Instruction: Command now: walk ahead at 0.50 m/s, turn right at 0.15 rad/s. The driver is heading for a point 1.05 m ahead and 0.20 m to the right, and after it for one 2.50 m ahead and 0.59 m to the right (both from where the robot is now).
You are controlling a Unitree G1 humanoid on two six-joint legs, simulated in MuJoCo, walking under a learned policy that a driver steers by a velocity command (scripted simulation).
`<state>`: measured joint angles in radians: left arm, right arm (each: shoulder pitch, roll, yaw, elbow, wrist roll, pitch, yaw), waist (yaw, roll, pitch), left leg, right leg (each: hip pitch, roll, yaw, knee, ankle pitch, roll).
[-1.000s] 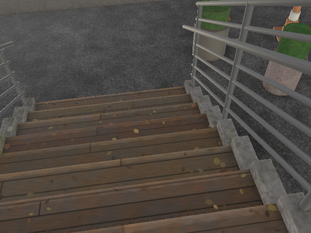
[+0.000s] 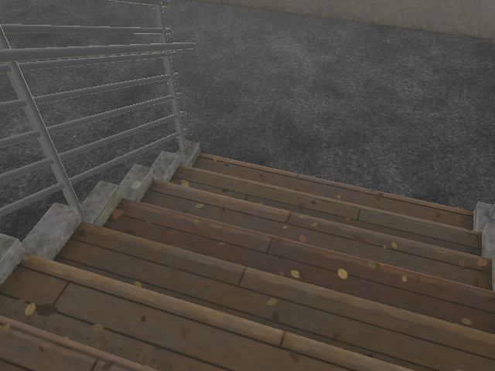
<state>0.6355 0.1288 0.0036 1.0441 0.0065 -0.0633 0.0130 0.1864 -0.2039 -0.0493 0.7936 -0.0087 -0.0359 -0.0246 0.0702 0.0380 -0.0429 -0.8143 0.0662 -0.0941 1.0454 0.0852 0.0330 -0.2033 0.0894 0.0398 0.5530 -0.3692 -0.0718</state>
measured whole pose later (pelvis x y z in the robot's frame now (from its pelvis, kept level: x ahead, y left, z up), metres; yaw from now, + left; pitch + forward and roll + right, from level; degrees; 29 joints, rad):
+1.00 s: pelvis +0.52 -0.06 -0.32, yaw -31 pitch +1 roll +4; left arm 0.07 0.22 0.04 0.70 -0.02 -0.03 -0.07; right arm 0.51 -0.20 -0.03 1.01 0.01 -0.05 -0.03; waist -0.11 -0.05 0.02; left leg -0.12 0.09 0.19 1.43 -0.88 -0.03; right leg -0.44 -0.01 0.01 0.45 0.20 -0.10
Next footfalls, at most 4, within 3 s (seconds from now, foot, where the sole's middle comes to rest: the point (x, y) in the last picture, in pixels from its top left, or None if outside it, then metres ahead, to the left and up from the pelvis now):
0.34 left None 0.37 0.16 -0.94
0.98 right None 0.61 -0.21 -1.11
1.60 left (306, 314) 0.99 -0.10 -1.28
2.08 right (369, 311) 1.01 -0.35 -1.28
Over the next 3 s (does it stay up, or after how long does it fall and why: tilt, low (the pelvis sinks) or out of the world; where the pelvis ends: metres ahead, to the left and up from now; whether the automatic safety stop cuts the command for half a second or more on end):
stays up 0.94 -0.27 -0.51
